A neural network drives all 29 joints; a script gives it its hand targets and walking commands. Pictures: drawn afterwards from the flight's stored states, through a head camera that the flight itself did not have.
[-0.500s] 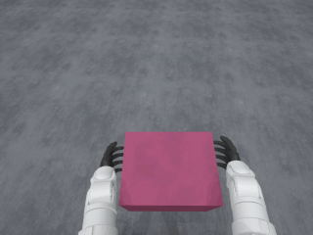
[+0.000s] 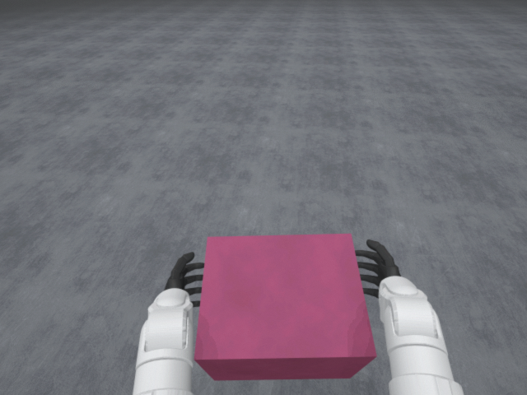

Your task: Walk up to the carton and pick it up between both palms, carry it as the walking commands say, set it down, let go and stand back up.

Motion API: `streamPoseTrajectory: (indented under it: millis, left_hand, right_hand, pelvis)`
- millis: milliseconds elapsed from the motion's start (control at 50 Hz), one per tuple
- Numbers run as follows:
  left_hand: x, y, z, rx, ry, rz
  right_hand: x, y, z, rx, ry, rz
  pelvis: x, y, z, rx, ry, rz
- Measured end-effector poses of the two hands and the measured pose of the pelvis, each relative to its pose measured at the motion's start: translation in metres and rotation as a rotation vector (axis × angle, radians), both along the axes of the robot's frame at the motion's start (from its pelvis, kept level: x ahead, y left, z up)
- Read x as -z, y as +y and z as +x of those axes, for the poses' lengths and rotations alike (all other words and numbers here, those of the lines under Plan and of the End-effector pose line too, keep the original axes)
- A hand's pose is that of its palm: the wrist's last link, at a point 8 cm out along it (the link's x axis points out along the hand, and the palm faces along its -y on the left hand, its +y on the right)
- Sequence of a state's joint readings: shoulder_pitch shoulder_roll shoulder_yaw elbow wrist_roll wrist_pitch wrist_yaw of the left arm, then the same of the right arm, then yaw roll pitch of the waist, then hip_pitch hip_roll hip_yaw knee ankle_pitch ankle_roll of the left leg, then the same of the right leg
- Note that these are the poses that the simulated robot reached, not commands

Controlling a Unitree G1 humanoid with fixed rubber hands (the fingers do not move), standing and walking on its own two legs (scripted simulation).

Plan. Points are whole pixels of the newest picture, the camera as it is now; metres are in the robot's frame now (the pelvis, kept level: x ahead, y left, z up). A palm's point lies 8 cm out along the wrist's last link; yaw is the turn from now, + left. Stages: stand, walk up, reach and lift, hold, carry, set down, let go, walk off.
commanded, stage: reach and lift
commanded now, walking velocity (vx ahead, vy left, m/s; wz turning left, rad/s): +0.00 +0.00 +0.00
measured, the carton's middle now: (280, 309) +0.32 +0.00 -0.04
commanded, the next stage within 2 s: hold in 0.86 s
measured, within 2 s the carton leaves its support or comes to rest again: neither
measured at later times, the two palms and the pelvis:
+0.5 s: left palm (178, 302) +0.28 +0.16 +0.04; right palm (390, 288) +0.29 -0.17 +0.06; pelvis +0.00 +0.00 +0.00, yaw +0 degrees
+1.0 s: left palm (175, 308) +0.27 +0.17 +0.04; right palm (390, 295) +0.28 -0.17 +0.06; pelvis +0.00 +0.00 +0.00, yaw +0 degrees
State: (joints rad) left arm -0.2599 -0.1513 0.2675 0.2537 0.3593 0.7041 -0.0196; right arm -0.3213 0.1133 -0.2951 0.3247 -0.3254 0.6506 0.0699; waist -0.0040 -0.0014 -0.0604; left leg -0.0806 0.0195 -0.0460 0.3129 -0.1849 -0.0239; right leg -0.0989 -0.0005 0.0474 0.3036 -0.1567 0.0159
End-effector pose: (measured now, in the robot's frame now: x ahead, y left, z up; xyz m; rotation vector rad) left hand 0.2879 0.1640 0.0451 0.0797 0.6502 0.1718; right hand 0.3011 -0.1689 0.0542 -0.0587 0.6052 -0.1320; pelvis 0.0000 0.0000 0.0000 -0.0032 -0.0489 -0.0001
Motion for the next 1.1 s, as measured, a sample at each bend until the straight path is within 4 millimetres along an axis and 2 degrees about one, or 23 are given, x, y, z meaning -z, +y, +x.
streamPoseTrajectory:
  millis: [80, 160, 320, 400, 560, 740, 940, 1100]
  left_hand:
    - [0.002, 0.009, -0.009, -0.028, 0.031, 0.009]
    - [0.006, 0.01, -0.015, -0.024, 0.047, 0.007]
    - [0.002, -0.003, -0.008, 0.017, 0.024, -0.006]
    - [0.003, -0.006, -0.004, 0.021, 0.033, -0.008]
    - [0.005, 0.002, -0.006, 0.0, 0.048, 0.004]
    - [-0.001, 0.008, -0.008, -0.011, 0.027, 0.003]
    - [0.008, 0.0, -0.012, 0.018, 0.052, -0.002]
    - [0.004, 0.005, -0.018, 0.001, 0.037, 0.011]
  right_hand:
    - [0.006, 0.009, -0.008, -0.011, 0.031, 0.022]
    - [0.008, 0.01, -0.013, -0.007, 0.043, 0.019]
    - [-0.006, -0.001, -0.011, 0.037, 0.006, -0.015]
    - [-0.006, -0.004, -0.009, 0.041, 0.013, -0.015]
    - [-0.002, 0.004, -0.006, 0.021, 0.024, 0.005]
    - [-0.006, 0.01, -0.006, 0.017, 0.0, 0.001]
    - [-0.001, 0.002, -0.017, 0.043, 0.027, -0.01]
    - [-0.004, 0.008, -0.02, 0.032, 0.009, 0.002]
  pelvis:
    - [-0.001, 0.001, 0.001, -0.005, -0.033, 0.001]
    - [-0.001, 0.001, 0.0, -0.011, -0.049, 0.001]
    - [0.0, 0.001, -0.006, -0.007, -0.05, 0.001]
    - [0.0, 0.0, -0.005, 0.001, -0.046, 0.0]
    - [-0.001, 0.001, 0.004, 0.0, -0.043, 0.0]
    - [-0.002, 0.002, 0.01, -0.014, -0.053, -0.001]
    - [-0.002, 0.001, 0.006, -0.007, -0.061, -0.001]
    - [-0.001, 0.003, -0.002, -0.004, -0.062, 0.0]
